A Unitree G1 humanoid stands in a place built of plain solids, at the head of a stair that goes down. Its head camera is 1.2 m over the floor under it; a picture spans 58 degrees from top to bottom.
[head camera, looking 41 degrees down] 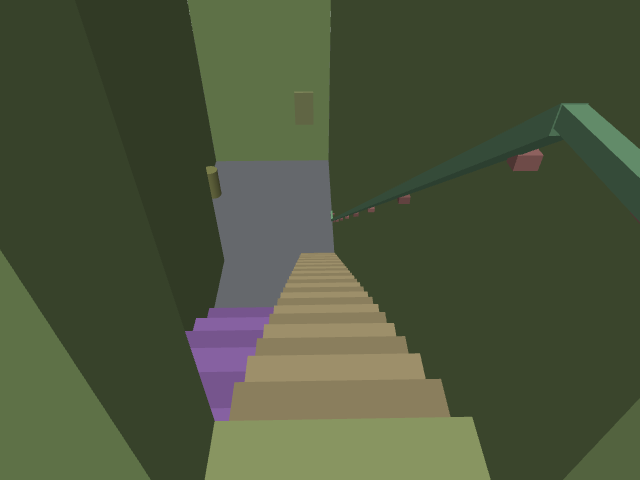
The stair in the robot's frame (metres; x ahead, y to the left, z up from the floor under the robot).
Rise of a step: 0.19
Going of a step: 0.23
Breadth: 0.74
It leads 1 degrees to the left of straight ahead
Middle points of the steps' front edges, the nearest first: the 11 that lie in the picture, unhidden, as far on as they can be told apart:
0.60 -0.07 0.00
0.83 -0.06 -0.19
1.07 -0.06 -0.38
1.31 -0.06 -0.57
1.54 -0.05 -0.77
1.78 -0.05 -0.96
2.01 -0.04 -1.15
2.25 -0.04 -1.35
2.48 -0.04 -1.54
2.72 -0.03 -1.73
2.95 -0.03 -1.93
